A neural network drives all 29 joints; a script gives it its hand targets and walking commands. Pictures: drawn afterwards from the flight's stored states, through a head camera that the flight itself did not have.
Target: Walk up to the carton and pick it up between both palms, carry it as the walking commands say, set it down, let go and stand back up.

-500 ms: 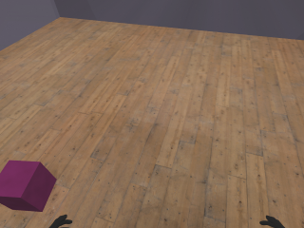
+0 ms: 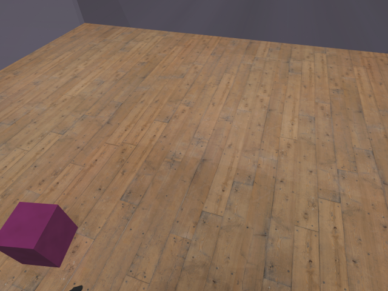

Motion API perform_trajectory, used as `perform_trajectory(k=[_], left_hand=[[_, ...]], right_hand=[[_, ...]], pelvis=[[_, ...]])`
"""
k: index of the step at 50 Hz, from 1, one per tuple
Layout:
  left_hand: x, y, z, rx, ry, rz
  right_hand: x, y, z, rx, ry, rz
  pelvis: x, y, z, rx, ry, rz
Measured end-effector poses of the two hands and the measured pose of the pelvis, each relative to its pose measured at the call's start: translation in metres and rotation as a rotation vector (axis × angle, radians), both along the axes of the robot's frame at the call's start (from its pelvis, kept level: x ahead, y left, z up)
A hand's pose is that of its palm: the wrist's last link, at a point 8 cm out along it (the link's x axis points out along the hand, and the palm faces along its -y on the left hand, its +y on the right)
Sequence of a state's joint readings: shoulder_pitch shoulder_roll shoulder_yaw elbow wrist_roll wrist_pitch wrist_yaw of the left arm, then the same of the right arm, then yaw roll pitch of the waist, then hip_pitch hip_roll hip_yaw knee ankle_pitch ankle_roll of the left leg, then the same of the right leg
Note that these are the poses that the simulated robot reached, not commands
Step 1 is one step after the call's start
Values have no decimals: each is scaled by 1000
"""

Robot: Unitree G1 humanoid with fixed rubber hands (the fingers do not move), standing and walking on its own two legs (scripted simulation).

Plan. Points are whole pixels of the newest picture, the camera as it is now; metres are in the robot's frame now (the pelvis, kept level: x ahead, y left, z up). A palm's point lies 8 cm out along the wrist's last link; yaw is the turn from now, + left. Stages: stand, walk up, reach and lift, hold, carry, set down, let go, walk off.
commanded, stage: walk up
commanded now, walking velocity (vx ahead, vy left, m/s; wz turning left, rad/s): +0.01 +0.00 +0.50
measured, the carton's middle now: (39, 234) +0.54 +0.82 -0.65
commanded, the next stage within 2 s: none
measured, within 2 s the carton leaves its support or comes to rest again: neither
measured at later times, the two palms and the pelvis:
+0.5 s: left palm out of the picture +0.01 +0.34 -0.13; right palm out of the picture +0.13 -0.20 -0.10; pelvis -0.01 +0.05 +0.00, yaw +18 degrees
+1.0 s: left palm out of the picture -0.14 +0.29 -0.11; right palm (251, 259) +0.24 -0.10 -0.12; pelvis +0.00 +0.05 +0.01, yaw +32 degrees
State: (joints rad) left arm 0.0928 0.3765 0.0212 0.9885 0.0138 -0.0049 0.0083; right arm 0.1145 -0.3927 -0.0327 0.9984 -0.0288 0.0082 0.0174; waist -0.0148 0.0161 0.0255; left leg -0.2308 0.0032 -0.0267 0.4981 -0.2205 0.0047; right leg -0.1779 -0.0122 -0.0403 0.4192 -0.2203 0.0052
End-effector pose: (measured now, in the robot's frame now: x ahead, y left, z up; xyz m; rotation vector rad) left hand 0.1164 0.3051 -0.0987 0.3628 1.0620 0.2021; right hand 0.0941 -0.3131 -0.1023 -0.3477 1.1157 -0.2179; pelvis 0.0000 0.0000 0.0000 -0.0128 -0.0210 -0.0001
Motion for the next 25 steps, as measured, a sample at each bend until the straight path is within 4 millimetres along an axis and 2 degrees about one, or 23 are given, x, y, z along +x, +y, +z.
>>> perform_trajectory(k=[2,5,9,12,17,25], left_hand=[[-9,4,-5,-5,-6,42],[-30,10,-16,-28,6,102],[-61,23,-41,-76,56,160],[-82,29,-54,-107,104,200],[-100,30,-46,-144,133,251],[-108,35,-29,-121,80,307]], right_hand=[[1,9,-5,8,35,17],[6,34,-10,33,69,51],[19,71,-16,49,71,116],[20,89,-19,31,79,149],[14,105,-7,13,122,187],[38,111,0,10,86,259]], pelvis=[[-3,4,-3,-7,8,35],[-6,13,-5,-8,14,81],[-5,33,-15,-17,15,146],[-9,45,-19,-20,12,178],[-11,54,-5,-32,16,230],[-12,51,2,-32,27,312]])
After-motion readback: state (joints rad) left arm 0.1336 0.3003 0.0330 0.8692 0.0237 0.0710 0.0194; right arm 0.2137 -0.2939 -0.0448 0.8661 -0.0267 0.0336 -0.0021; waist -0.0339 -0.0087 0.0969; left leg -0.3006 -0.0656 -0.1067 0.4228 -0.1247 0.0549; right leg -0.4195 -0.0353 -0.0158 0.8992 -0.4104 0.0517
